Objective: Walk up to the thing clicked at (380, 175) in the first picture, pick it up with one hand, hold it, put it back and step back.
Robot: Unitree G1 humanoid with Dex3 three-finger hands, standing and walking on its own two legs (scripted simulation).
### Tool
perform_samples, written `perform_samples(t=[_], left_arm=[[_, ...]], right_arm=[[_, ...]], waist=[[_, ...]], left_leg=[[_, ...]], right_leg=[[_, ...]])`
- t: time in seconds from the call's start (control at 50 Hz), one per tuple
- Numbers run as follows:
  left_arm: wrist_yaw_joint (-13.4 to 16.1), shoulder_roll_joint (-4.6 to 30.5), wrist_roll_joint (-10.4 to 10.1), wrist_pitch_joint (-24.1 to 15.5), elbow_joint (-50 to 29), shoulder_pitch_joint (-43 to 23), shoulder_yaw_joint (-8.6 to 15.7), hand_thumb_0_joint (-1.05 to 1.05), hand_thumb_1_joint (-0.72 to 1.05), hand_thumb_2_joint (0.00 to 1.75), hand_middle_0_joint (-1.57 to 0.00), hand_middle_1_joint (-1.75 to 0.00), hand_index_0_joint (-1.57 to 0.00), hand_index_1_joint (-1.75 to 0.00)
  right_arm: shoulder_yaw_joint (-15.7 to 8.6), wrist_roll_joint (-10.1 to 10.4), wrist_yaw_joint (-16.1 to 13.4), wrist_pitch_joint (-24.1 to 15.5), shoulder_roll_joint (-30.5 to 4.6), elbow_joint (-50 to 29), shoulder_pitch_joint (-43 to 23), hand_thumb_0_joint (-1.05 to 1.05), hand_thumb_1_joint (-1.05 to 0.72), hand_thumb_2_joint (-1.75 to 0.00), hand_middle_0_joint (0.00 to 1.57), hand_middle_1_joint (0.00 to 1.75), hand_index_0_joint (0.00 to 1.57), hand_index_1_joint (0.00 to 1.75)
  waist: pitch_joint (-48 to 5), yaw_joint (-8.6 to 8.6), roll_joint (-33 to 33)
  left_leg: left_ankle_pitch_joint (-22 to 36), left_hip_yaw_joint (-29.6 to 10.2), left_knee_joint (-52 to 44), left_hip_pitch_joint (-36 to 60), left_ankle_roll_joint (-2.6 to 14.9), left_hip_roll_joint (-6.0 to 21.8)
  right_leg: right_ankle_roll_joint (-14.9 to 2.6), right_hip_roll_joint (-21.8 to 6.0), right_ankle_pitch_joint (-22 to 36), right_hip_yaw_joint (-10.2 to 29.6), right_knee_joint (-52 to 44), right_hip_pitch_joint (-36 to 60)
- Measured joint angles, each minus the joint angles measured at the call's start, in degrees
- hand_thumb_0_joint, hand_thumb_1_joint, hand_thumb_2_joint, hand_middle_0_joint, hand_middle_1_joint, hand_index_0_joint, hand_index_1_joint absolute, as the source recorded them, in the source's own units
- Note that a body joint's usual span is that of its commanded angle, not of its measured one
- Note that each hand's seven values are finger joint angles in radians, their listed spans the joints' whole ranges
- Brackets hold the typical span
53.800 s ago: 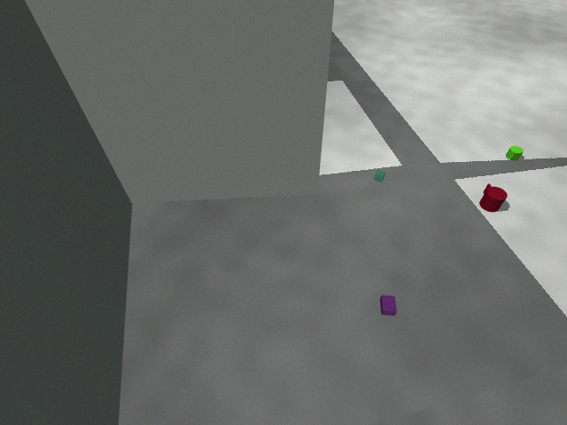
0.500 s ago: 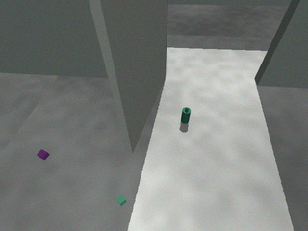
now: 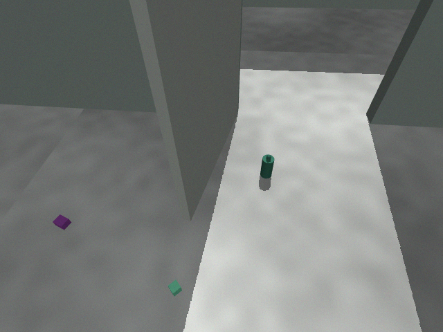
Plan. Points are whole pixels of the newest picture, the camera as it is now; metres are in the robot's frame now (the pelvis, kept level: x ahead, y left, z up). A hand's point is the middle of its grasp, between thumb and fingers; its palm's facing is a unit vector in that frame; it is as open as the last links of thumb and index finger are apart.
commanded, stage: stand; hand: left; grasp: from above
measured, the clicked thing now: (175, 288) +0.44 +0.23 -0.76
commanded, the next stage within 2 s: rise first in 0.80 s
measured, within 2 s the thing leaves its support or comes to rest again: neither
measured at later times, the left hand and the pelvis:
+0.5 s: hand out of the picture +0.07 +0.25 -0.16, palm faces -0.04 -0.94 -0.34, open 7.4 cm; pelvis +0.00 +0.00 +0.00, yaw +0 degrees
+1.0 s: hand out of the picture +0.10 +0.25 -0.16, palm faces +0.04 -0.94 -0.34, open 7.6 cm; pelvis -0.01 +0.00 -0.01, yaw +1 degrees
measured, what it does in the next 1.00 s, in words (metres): stands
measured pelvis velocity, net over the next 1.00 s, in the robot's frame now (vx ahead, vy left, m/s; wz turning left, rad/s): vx -0.01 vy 0.00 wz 0.02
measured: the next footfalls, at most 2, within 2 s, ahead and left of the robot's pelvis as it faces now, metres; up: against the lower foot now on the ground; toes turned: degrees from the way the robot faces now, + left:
none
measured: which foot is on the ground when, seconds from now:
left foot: down 0.00-1.00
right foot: down 0.00-1.00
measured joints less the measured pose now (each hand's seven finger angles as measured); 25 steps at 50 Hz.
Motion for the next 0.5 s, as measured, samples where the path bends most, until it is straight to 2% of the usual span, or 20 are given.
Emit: perform_samples(t=[0.5], left_arm=[[-0.1, 0.0, 0.1, 0.2, -0.2, 1.0, -0.1, 0.01, 0.90, 0.90, -0.21, -0.30, -0.20, -0.30]], right_arm=[[0.0, -0.1, 0.0, -0.1, -0.1, -0.1, 0.6, 0.00, -0.90, -0.90, 0.20, 0.30, 0.20, 0.30]], waist=[[0.0, 0.28, -0.1]], left_leg=[[0.2, -0.1, -0.2, -0.2, 0.24, -0.4]], right_leg=[[0.20, -0.4, -0.2, -0.1, 0.4, -0.4]])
